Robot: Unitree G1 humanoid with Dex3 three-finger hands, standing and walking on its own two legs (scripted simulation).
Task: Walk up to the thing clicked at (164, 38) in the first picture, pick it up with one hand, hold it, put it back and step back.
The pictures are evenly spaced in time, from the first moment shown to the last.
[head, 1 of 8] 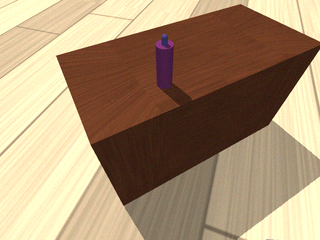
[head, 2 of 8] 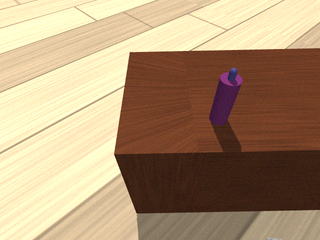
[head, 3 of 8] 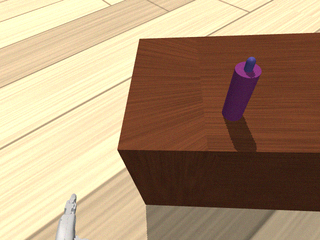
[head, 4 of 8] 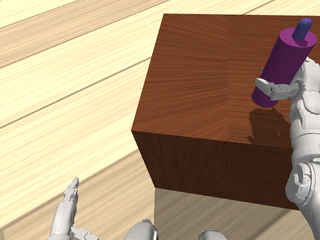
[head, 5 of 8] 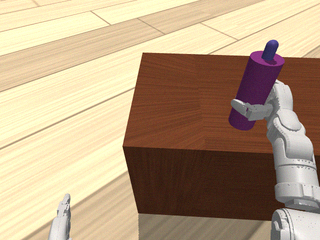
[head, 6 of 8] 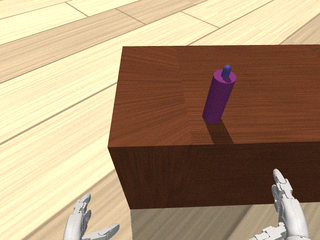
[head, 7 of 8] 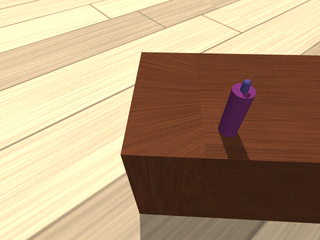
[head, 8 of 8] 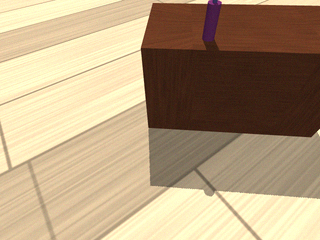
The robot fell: no
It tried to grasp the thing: yes
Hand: right
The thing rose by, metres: 0.23
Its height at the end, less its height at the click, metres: +0.00
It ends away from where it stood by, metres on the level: 0.03
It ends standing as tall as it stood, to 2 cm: yes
